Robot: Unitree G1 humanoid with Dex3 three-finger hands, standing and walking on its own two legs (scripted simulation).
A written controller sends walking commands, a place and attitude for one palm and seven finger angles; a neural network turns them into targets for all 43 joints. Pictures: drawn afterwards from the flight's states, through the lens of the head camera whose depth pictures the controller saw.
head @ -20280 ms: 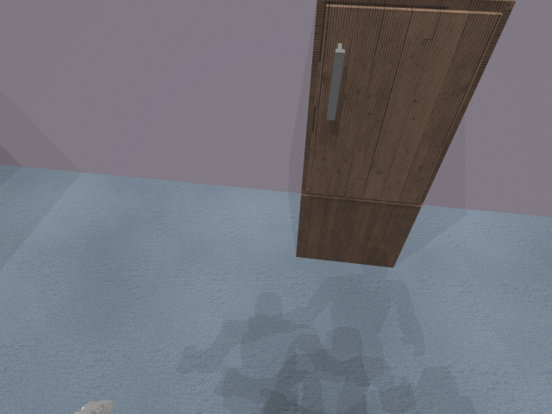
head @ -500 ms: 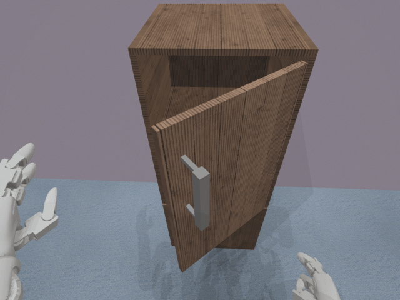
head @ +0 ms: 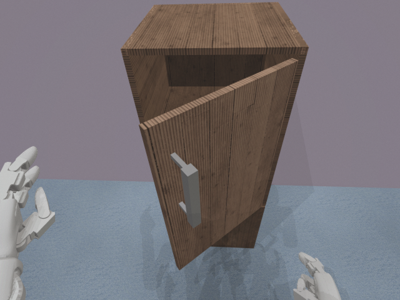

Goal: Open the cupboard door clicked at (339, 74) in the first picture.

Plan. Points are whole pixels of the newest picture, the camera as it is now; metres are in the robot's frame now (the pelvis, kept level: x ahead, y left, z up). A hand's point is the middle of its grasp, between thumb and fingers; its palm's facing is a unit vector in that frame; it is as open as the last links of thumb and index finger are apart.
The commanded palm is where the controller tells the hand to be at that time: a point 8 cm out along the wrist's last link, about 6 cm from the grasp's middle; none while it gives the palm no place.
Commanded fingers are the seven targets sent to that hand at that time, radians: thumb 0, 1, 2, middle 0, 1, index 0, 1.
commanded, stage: step back with the hand held close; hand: left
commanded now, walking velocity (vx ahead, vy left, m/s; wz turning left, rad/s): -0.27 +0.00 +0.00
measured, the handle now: (185, 192) +0.31 +0.07 +0.07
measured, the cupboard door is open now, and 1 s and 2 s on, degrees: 40 40 40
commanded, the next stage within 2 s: stop stepping back and stand still in 1.16 s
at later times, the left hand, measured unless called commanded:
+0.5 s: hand (11, 244) +0.14 +0.29 +0.15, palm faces +0.38 -0.79 -0.48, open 7.4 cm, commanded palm +0.08 +0.33 +0.17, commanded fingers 0.00 0.90 0.90 -0.20 -0.30 -0.20 -0.30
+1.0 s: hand out of the picture +0.06 +0.32 +0.16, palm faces +0.43 -0.80 -0.41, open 7.4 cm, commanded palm +0.00 +0.36 +0.17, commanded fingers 0.00 0.90 0.90 -0.20 -0.30 -0.20 -0.30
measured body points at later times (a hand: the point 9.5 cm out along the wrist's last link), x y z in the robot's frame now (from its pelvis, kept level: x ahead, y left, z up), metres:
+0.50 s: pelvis -0.06 +0.03 -0.01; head -0.04 +0.04 +0.44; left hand +0.11 +0.33 +0.18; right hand +0.11 -0.21 -0.09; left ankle +0.01 +0.10 -0.74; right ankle -0.03 -0.08 -0.74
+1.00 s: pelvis -0.13 +0.06 -0.03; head -0.13 +0.09 +0.42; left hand +0.03 +0.36 +0.18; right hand +0.04 -0.19 -0.09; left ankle +0.00 +0.11 -0.74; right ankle -0.12 -0.09 -0.74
